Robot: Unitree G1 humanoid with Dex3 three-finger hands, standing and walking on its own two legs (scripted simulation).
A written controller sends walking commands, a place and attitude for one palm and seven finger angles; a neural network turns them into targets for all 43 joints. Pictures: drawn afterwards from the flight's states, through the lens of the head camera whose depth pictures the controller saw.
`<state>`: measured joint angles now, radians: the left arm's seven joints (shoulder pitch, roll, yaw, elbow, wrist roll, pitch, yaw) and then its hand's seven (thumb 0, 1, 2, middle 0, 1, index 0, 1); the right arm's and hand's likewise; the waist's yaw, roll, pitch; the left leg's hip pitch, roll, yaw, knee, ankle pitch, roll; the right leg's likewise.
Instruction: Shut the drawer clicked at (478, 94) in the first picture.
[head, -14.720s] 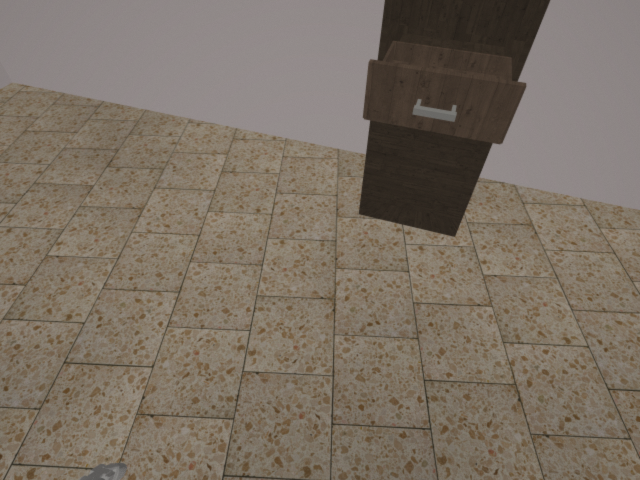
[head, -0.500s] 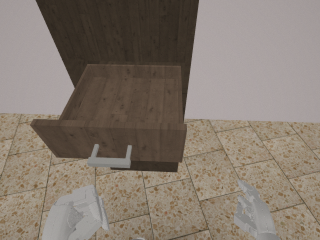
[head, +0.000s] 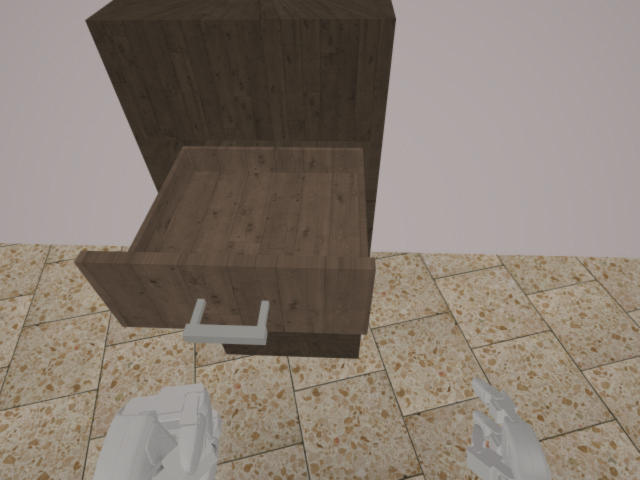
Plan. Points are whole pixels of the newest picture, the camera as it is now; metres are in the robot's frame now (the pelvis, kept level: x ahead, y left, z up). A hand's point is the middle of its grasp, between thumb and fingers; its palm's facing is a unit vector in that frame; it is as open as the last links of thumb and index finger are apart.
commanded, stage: raise the hand and make a fist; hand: left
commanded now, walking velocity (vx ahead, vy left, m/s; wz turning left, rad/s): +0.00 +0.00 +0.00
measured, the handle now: (228, 321) +0.32 +0.15 +0.02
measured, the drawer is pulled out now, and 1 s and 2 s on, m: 0.28 0.28 0.28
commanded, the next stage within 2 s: bring the fist close to the handle in 0.22 s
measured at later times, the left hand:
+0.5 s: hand (217, 447) +0.15 +0.11 +0.10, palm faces +0.01 -1.00 -0.01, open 3.3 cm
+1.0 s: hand (231, 419) +0.19 +0.11 +0.05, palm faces -0.01 -1.00 +0.00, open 3.3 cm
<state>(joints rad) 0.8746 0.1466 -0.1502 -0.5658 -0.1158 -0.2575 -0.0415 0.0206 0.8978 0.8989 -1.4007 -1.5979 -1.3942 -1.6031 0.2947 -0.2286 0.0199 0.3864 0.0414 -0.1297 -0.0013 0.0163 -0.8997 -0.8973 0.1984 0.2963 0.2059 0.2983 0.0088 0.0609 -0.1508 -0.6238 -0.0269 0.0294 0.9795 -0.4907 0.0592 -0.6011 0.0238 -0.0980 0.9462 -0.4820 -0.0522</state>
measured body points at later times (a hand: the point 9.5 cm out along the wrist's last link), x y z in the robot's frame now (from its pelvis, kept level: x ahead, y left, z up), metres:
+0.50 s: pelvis +0.00 -0.01 +0.00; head +0.01 -0.02 +0.45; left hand +0.14 +0.16 +0.10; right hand +0.19 -0.22 -0.05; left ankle +0.00 +0.08 -0.68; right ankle +0.00 -0.09 -0.68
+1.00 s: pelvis +0.00 +0.00 -0.02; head +0.04 -0.01 +0.43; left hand +0.18 +0.17 +0.06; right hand +0.18 -0.23 -0.09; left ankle +0.00 +0.08 -0.68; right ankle +0.00 -0.09 -0.68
